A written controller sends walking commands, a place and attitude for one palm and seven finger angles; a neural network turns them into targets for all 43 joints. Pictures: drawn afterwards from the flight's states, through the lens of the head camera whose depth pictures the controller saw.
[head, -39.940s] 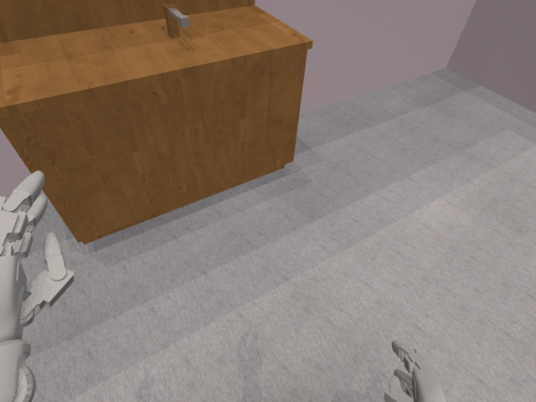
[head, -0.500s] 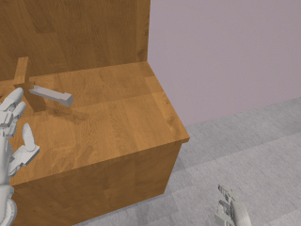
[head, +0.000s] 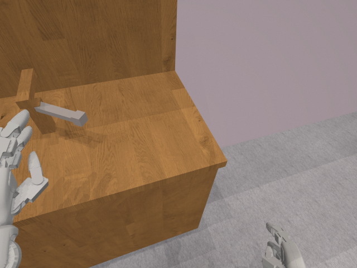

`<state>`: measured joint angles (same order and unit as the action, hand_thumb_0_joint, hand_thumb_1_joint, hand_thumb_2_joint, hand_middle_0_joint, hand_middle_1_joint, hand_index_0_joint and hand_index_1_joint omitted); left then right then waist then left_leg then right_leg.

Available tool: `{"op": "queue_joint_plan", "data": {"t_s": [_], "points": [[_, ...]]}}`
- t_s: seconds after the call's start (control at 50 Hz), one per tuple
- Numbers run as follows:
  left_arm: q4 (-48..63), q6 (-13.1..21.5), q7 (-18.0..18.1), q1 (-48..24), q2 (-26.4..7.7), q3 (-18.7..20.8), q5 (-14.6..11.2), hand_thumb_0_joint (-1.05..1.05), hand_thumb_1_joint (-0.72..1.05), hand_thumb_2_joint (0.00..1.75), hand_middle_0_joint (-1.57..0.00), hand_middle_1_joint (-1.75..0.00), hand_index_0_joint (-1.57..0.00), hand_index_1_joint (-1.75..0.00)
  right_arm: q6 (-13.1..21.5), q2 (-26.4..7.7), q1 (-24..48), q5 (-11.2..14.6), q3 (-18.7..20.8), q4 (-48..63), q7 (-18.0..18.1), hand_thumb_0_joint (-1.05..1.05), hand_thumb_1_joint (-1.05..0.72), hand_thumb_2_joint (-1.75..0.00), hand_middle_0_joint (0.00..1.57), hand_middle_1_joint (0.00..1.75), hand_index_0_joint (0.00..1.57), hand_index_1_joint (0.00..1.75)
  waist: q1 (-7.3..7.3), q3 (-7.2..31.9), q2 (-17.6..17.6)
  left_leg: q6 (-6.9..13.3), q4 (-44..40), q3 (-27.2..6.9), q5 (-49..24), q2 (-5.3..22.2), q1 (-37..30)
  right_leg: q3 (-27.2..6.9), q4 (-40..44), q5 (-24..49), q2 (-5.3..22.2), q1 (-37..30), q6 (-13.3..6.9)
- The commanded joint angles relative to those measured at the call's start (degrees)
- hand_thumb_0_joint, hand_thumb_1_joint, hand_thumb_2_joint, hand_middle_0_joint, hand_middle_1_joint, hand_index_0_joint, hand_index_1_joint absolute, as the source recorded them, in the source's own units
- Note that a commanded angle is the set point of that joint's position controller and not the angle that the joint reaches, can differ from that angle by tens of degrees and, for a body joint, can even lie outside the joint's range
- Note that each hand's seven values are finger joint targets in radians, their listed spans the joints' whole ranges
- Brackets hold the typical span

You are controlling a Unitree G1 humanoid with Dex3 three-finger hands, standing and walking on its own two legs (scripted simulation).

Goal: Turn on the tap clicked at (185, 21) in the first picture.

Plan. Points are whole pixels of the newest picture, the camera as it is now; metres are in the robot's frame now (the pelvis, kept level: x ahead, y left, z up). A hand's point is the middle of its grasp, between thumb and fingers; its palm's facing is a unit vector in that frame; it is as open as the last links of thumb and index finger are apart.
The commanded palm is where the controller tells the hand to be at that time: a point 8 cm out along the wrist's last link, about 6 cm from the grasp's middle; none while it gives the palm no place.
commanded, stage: shuffle to correct the standing spot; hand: left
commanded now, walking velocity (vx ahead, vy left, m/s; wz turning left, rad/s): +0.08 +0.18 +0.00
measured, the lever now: (79, 118) +0.44 +0.29 +0.06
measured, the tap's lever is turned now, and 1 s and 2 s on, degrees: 52 52 52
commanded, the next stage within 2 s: come to a stop and stand still in 0.04 s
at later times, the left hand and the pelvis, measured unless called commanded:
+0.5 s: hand (20, 156) +0.24 +0.28 +0.18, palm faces +0.44 -0.76 -0.48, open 7.5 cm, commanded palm +0.15 +0.28 +0.18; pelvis +0.00 +0.00 +0.00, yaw +1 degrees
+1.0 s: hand (56, 171) +0.23 +0.22 +0.16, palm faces +0.36 -0.87 -0.33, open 7.5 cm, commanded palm +0.17 +0.26 +0.18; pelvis +0.00 -0.02 +0.00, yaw -2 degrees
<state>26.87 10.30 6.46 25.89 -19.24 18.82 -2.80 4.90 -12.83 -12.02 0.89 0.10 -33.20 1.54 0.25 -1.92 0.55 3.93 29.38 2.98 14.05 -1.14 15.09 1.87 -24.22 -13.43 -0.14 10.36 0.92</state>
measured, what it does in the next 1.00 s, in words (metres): stands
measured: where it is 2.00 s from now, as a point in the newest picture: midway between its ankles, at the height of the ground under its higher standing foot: outside the picture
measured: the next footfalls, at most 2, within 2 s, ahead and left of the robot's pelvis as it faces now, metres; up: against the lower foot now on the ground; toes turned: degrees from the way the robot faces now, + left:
none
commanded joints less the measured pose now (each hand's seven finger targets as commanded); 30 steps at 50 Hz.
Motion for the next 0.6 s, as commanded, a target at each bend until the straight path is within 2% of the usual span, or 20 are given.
{"op": "queue_joint_plan", "data": {"t_s": [0.0, 0.04, 0.06, 0.12, 0.14, 0.16, 0.24, 0.26, 0.3, 0.34, 0.36, 0.4, 0.42, 0.44, 0.46, 0.48, 0.52, 0.54, 0.56, 0.58], "points": [[14.12, 4.85, 1.78, -3.68, -11.73, 8.33, -0.16, 0.0, 0.9, 0.9, -0.2, -0.3, -0.2, -0.3, 2.91, -6.48, 6.02, -0.02, 3.06, 9.72, 0.1, 0.0, -0.9, -0.9, 0.2, 0.3, 0.2, 0.3, -0.13, 6.57, 0.9, -1.52, -3.06, -7.28, -3.79, 4.45, -3.26, -7.79, 2.05, 4.36, 8.88, 1.86, -4.35], [14.95, 4.97, 1.92, -2.05, -12.74, 9.68, -0.2, 0.0, 0.9, 0.9, -0.2, -0.3, -0.2, -0.3, 2.97, -6.8, 6.55, 0.31, 3.14, 9.83, 0.35, 0.0, -0.9, -0.9, 0.2, 0.3, 0.2, 0.3, 0.27, 7.41, 3.5, -1.33, -5.54, -8.94, -7.71, 6.44, -3.52, -4.18, -2.69, 7.66, 6.55, 0.51, -3.0], [14.95, 5.15, 1.78, -1.88, -11.21, 8.47, -0.27, 0.0, 0.9, 0.9, -0.2, -0.3, -0.2, -0.3, 2.92, -7.02, 5.9, 0.23, 3.09, 9.97, 0.29, 0.0, -0.9, -0.9, 0.2, 0.3, 0.2, 0.3, 0.14, 7.58, 5.16, -1.32, -6.85, -10.34, -10.51, 7.37, -2.33, -1.68, -5.92, 7.91, 5.11, -0.57, -2.25], [16.25, 5.28, 1.48, -1.49, -11.82, 8.7, -0.05, 0.0, 0.9, 0.9, -0.2, -0.3, -0.2, -0.3, 3.33, -6.82, 4.88, 0.27, 3.49, 10.28, 0.02, 0.0, -0.9, -0.9, 0.2, 0.3, 0.2, 0.3, 0.16, 8.62, 7.31, -1.56, -6.77, -10.68, -18.94, 9.27, -4.95, 0.48, -9.02, 0.52, 4.06, 1.33, -1.58], [16.37, 5.11, 1.5, -0.95, -12.33, 9.15, -0.08, 0.0, 0.9, 0.9, -0.2, -0.3, -0.2, -0.3, 3.58, -6.7, 4.81, 0.4, 3.37, 9.95, 0.09, 0.0, -0.9, -0.9, 0.2, 0.3, 0.2, 0.3, 0.32, 8.29, 7.62, -2.26, -6.97, -11.05, -21.74, 9.66, -7.8, 0.96, -9.15, -1.69, 3.48, 3.92, -1.44], [14.96, 4.97, 1.33, -0.52, -10.83, 8.17, -0.02, 0.0, 0.9, 0.9, -0.2, -0.3, -0.2, -0.3, 3.61, -6.52, 3.96, 0.04, 3.22, 9.43, 0.02, 0.0, -0.9, -0.9, 0.2, 0.3, 0.2, 0.3, 0.04, 8.14, 6.49, -2.78, -7.67, -11.85, -22.5, 10.1, -7.75, 1.22, -8.77, -3.52, 2.9, 3.99, -1.4], [14.35, 4.22, 1.34, -3.19, -11.75, 9.06, 0.4, 0.0, 0.9, 0.9, -0.2, -0.3, -0.2, -0.3, 3.69, -6.2, 3.79, 0.2, 3.1, 8.7, 0.24, 0.0, -0.9, -0.9, 0.2, 0.3, 0.2, 0.3, 0.29, 7.48, 4.38, -6.11, -7.93, -10.38, -25.34, 10.02, -9.69, 0.97, -3.61, -1.16, 1.97, 2.68, -1.74], [12.57, 4.02, 1.05, -3.02, -9.71, 7.33, 0.32, 0.0, 0.9, 0.9, -0.2, -0.3, -0.2, -0.3, 3.53, -6.23, 3.55, -0.13, 2.94, 8.3, 0.17, 0.0, -0.9, -0.9, 0.2, 0.3, 0.2, 0.3, -0.1, 7.35, 3.65, -6.77, -8.64, -10.54, -22.55, 9.41, -8.17, 0.83, -2.94, -0.72, 1.62, 1.18, -1.88], [12.89, 3.81, 0.93, -4.74, -9.76, 6.97, 0.47, 0.0, 0.9, 0.9, -0.2, -0.3, -0.2, -0.3, 3.51, -6.21, 3.78, -0.12, 3.04, 8.39, 0.24, 0.0, -0.9, -0.9, 0.2, 0.3, 0.2, 0.3, -0.03, 6.88, 4.67, -7.76, -10.57, -10.44, -17.31, 9.03, -7.48, 0.42, -2.0, -0.13, 1.39, 0.07, -2.05], [13.61, 3.56, 1.34, -4.96, -11.31, 8.26, 0.69, 0.0, 0.9, 0.9, -0.2, -0.3, -0.2, -0.3, 3.41, -5.78, 4.82, -0.03, 2.68, 8.55, 0.7, 0.0, -0.9, -0.9, 0.2, 0.3, 0.2, 0.3, 0.39, 7.13, 5.26, -7.26, -10.45, -9.32, -14.72, 9.0, -8.11, -0.26, 0.36, 2.23, 2.0, -0.72, -2.09], [12.26, 3.43, 1.14, -4.7, -9.03, 6.35, 0.5, 0.0, 0.9, 0.9, -0.2, -0.3, -0.2, -0.3, 3.24, -5.69, 4.72, -0.38, 2.3, 8.36, 0.64, 0.0, -0.9, -0.9, 0.2, 0.3, 0.2, 0.3, 0.18, 6.78, 4.79, -6.98, -10.86, -9.17, -11.79, 8.35, -5.81, -0.31, 0.75, 3.35, 1.9, -2.24, -2.19], [12.41, 3.39, 1.32, -5.03, -9.75, 6.83, 0.59, 0.0, 0.9, 0.9, -0.2, -0.3, -0.2, -0.3, 3.21, -5.51, 4.96, -0.23, 2.33, 8.62, 0.7, 0.0, -0.9, -0.9, 0.2, 0.3, 0.2, 0.3, 0.34, 7.24, 3.79, -6.13, -11.34, -8.41, -6.48, 7.94, -4.08, -1.11, 1.64, 5.17, 2.43, -4.39, -2.26], [25.83, 9.2, 1.32, -64.91, -54.67, 38.86, 9.95, 0.0, 0.9, 0.9, -0.2, -0.3, -0.2, -0.3, 6.13, -7.16, 0.3, -3.66, 1.89, 8.59, 0.19, 0.0, -0.9, -0.9, 0.2, 0.3, 0.2, 0.3, 1.95, 0.5, -7.66, -1.99, -1.52, -6.03, -12.9, 8.59, 6.22, -4.34, 2.53, 9.1, 4.83, 2.72, -3.46], [-0.63, 6.06, 0.32, -45.95, -32.19, 25.03, 4.81, 0.0, 0.9, 0.9, -0.2, -0.3, -0.2, -0.3, 4.25, -2.92, 5.08, -0.05, 1.88, 3.16, 0.2, 0.0, -0.9, -0.9, 0.2, 0.3, 0.2, 0.3, 0.73, 4.19, 2.76, -4.86, -1.62, -7.58, -18.88, 8.98, -7.55, -3.6, -0.81, 5.49, 8.45, 10.02, -5.98], [-4.48, 5.29, -1.33, -31.57, -19.97, 14.99, 3.45, 0.0, 0.9, 0.9, -0.2, -0.3, -0.2, -0.3, 4.73, -5.15, 2.64, -1.48, 3.13, 5.44, -0.99, 0.0, -0.9, -0.9, 0.2, 0.3, 0.2, 0.3, 1.62, 11.99, 8.22, -6.2, -3.64, -5.82, -21.44, 6.28, -13.32, -4.55, -4.63, 8.58, 4.8, 5.09, -6.19], [0.98, 5.73, -2.4, -26.44, -15.18, 9.7, 1.97, 0.0, 0.9, 0.9, -0.2, -0.3, -0.2, -0.3, 5.4, -5.65, 2.86, -0.42, 3.41, 8.09, -1.97, 0.0, -0.9, -0.9, 0.2, 0.3, 0.2, 0.3, 1.71, 14.84, 12.05, -5.2, -3.18, -5.13, -22.31, 6.4, -15.66, -4.71, -5.29, 7.96, 3.8, 4.66, -4.81], [5.37, 5.01, -3.35, -10.3, -7.68, 3.93, 0.56, 0.0, 0.9, 0.9, -0.2, -0.3, -0.2, -0.3, 5.09, -5.32, 3.41, 0.78, 3.27, 9.78, -3.84, 0.0, -0.9, -0.9, 0.2, 0.3, 0.2, 0.3, 2.1, 13.41, 12.1, -2.42, -4.38, -6.23, -18.0, 8.21, -12.24, -4.53, -4.56, 6.24, 3.38, 3.22, -2.76], [7.14, 4.51, -3.39, -5.72, -5.13, 2.54, 0.05, 0.0, 0.9, 0.9, -0.2, -0.3, -0.2, -0.3, 4.83, -4.84, 4.08, 1.33, 3.16, 10.46, -4.61, 0.0, -0.9, -0.9, 0.2, 0.3, 0.2, 0.3, 2.36, 13.72, 8.85, -2.05, -4.64, -6.03, -17.88, 8.15, -11.77, -3.48, -4.39, 7.64, 2.95, 1.85, -2.68], [9.13, 4.04, -3.04, -2.33, -7.56, 4.03, 0.19, 0.0, 0.9, 0.9, -0.2, -0.3, -0.2, -0.3, 4.26, -5.63, 3.98, 1.3, 3.02, 11.12, -4.7, 0.0, -0.9, -0.9, 0.2, 0.3, 0.2, 0.3, 2.08, 12.26, 4.47, -1.91, -5.07, -5.81, -15.09, 8.69, -8.43, -3.25, -2.8, 8.42, 3.21, 0.06, -2.4], [10.46, 3.74, -2.63, -1.44, -9.4, 5.76, 0.26, 0.0, 0.9, 0.9, -0.2, -0.3, -0.2, -0.3, 3.91, -5.93, 4.33, 1.41, 2.85, 11.52, -4.38, 0.0, -0.9, -0.9, 0.2, 0.3, 0.2, 0.3, 1.88, 10.7, -0.48, -2.11, -4.82, -4.86, -11.6, 7.93, -5.61, -3.56, -1.08, 9.36, 3.54, -1.31, -2.36]]}}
